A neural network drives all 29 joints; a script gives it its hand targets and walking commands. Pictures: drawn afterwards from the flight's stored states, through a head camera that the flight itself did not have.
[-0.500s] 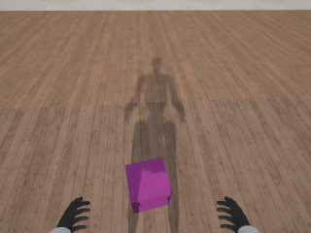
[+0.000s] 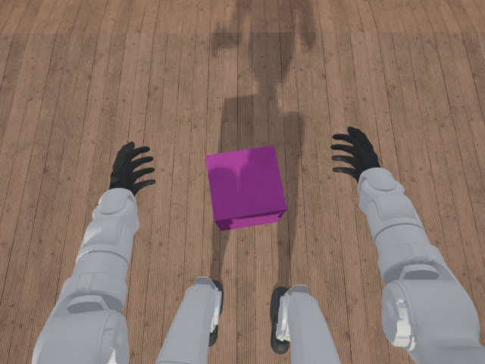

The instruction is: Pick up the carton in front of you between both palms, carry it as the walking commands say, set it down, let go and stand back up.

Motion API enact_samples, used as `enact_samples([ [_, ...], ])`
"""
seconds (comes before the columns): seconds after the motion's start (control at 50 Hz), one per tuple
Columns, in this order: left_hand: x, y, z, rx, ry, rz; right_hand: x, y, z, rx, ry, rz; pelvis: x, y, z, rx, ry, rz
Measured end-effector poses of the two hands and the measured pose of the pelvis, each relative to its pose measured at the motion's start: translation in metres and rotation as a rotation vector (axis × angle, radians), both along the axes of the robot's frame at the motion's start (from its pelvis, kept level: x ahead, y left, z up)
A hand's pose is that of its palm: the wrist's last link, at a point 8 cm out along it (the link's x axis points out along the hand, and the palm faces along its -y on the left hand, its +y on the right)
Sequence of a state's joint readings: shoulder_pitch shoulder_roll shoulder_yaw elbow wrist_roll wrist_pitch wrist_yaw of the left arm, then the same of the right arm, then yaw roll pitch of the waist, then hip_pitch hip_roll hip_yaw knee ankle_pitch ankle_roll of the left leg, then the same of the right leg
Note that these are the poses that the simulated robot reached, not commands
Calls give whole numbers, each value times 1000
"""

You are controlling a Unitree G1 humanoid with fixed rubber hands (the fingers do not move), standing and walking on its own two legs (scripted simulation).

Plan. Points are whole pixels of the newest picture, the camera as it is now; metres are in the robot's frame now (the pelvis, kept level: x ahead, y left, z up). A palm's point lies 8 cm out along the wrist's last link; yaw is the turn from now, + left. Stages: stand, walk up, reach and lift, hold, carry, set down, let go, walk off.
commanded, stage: reach and lift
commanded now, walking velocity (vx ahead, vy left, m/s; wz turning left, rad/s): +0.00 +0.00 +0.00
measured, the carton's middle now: (245, 192) +0.51 +0.04 -0.55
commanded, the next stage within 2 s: none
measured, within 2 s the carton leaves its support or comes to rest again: neither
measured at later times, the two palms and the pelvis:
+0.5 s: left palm (150, 152) +0.48 +0.23 -0.15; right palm (335, 125) +0.57 -0.14 -0.16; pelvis +0.01 -0.01 -0.04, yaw +1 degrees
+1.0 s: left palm (178, 188) +0.46 +0.23 -0.40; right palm (309, 171) +0.55 -0.14 -0.40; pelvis -0.05 +0.00 -0.25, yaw +2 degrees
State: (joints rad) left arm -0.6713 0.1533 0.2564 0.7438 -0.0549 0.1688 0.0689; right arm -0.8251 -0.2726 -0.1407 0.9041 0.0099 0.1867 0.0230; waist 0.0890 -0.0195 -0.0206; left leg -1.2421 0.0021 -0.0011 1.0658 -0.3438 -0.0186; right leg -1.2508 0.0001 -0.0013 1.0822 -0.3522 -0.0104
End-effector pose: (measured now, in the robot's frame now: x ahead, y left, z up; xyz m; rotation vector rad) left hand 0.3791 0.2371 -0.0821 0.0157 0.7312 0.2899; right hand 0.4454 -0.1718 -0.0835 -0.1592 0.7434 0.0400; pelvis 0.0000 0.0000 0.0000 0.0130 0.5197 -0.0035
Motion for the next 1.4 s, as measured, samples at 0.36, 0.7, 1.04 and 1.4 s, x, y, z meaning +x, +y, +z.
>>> enact_samples([
  [0.36,95,-6,-38,-6,-88,84,120,23,-38,29,-71,53,-5,-7,-27,17,248,-14],
  [0.7,89,-9,-177,-13,-40,77,103,30,-185,28,-31,13,2,-2,-116,27,416,-6],
  [1.04,85,-11,-328,-24,-13,71,101,32,-330,19,-42,2,-49,-1,-261,35,230,9],
  [1.4,95,-20,-399,-24,4,36,98,36,-407,25,-44,16,-43,3,-309,36,113,16],
])
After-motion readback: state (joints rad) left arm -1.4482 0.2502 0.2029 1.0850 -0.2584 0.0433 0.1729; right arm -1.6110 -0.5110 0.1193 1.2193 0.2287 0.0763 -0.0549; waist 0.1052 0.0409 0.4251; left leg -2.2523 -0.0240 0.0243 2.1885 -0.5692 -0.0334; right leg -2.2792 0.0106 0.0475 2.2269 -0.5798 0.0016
